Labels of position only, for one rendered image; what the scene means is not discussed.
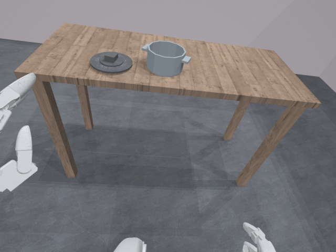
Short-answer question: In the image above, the left robot thigh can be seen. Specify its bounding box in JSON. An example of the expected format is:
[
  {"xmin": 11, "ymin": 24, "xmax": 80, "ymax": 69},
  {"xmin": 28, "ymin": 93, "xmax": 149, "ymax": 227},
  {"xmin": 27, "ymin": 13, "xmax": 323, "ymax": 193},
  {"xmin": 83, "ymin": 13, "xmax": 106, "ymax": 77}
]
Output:
[{"xmin": 114, "ymin": 238, "xmax": 146, "ymax": 252}]

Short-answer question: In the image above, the knob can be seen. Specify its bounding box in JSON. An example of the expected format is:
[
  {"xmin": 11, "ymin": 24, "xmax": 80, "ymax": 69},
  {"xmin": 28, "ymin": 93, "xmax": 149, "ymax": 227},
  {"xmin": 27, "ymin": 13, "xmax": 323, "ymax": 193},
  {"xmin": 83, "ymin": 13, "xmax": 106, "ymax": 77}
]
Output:
[{"xmin": 104, "ymin": 51, "xmax": 118, "ymax": 61}]

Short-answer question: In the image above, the lid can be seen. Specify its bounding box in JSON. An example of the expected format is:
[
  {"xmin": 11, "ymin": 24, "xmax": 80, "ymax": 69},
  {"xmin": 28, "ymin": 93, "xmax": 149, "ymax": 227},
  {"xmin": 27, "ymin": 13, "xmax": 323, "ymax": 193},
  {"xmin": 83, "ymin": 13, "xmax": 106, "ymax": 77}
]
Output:
[{"xmin": 90, "ymin": 52, "xmax": 132, "ymax": 74}]

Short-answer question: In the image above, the right robot hand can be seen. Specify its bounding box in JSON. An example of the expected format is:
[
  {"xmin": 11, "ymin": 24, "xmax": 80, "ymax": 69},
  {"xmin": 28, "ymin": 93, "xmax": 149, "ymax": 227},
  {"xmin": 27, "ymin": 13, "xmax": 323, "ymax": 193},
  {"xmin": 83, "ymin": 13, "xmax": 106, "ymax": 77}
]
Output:
[{"xmin": 242, "ymin": 222, "xmax": 276, "ymax": 252}]

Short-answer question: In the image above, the table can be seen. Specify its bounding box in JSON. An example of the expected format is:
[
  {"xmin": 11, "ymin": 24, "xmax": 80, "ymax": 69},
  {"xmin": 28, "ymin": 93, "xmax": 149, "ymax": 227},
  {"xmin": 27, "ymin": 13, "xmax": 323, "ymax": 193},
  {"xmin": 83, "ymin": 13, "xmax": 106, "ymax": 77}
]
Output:
[{"xmin": 14, "ymin": 23, "xmax": 322, "ymax": 186}]

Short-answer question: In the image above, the pot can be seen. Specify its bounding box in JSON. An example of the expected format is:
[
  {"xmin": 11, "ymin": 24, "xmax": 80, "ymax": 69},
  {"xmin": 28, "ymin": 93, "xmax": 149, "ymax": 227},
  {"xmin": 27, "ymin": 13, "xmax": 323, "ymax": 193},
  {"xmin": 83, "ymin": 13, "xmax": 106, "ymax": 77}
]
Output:
[{"xmin": 142, "ymin": 41, "xmax": 191, "ymax": 77}]

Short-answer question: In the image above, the left robot hand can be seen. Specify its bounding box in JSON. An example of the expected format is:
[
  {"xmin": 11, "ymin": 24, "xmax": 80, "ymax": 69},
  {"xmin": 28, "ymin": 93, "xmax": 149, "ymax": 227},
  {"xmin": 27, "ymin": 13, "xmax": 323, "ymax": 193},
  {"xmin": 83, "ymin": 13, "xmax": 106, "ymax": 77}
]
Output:
[{"xmin": 0, "ymin": 73, "xmax": 38, "ymax": 192}]

